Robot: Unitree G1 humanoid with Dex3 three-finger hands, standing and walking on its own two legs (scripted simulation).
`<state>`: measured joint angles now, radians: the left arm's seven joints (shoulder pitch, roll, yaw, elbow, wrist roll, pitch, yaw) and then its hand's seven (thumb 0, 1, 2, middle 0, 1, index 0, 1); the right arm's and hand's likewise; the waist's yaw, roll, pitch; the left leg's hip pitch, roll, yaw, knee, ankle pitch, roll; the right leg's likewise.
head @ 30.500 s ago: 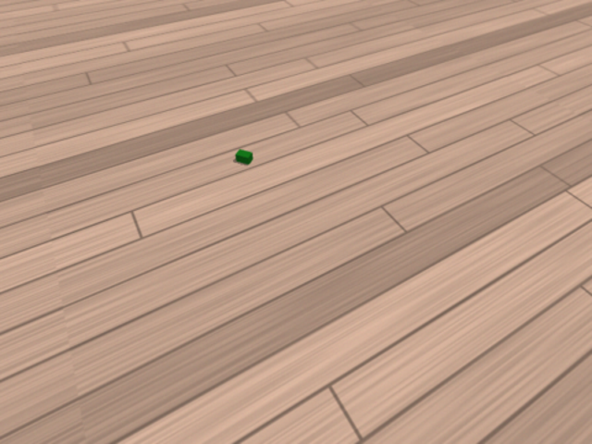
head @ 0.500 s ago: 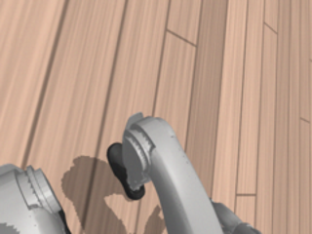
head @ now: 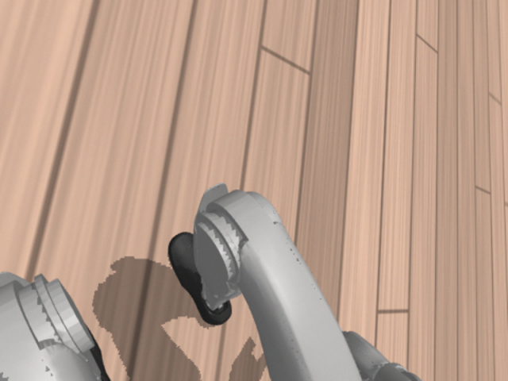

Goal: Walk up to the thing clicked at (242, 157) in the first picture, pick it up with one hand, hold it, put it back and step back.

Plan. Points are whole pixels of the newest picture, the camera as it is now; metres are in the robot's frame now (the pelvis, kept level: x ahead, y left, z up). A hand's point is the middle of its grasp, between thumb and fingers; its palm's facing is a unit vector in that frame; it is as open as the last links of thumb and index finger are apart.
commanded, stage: open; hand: left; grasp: from above
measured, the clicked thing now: out of the picture +0.50 +0.34 -0.29
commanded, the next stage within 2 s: withdraw in 0.74 s
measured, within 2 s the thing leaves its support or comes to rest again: neither
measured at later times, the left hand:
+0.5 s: hand out of the picture +0.49 +0.33 -0.25, palm faces -0.43 -0.15 -0.89, open 11.9 cm
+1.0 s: hand out of the picture +0.50 +0.33 -0.24, palm faces -0.39 -0.15 -0.91, open 13.1 cm
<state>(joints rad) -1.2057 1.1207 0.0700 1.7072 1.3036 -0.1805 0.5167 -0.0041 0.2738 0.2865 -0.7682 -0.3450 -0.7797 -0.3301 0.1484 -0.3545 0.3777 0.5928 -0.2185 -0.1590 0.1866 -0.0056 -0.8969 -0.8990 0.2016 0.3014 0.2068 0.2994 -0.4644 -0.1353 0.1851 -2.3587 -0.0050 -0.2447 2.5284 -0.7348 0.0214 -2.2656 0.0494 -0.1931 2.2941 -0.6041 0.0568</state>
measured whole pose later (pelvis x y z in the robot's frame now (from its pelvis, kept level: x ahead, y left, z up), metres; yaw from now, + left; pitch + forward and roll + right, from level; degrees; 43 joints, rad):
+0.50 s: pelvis +0.00 +0.00 +0.00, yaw +0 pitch +31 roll -16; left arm -1.19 1.13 0.07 1.68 1.28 -0.19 0.50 0.00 -0.15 0.67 -0.40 -0.68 -0.40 -0.68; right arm 0.14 -0.36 0.39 0.59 -0.22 -0.16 0.18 -0.01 -0.89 -0.90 0.20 0.30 0.21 0.30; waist -0.46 -0.14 0.20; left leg -2.35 0.00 -0.25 2.52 -0.73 0.01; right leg -2.26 0.05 -0.20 2.29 -0.60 0.05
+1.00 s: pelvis +0.00 +0.00 +0.00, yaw +0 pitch +31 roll -17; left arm -1.18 1.12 0.09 1.62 1.29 -0.18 0.49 0.00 -0.32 0.84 -0.26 -0.83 -0.25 -0.83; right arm 0.15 -0.35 0.38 0.59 -0.22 -0.15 0.18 -0.01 -0.90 -0.90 0.20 0.30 0.21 0.30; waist -0.45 -0.13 0.19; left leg -2.35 0.00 -0.25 2.52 -0.73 0.02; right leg -2.26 0.05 -0.20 2.28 -0.60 0.05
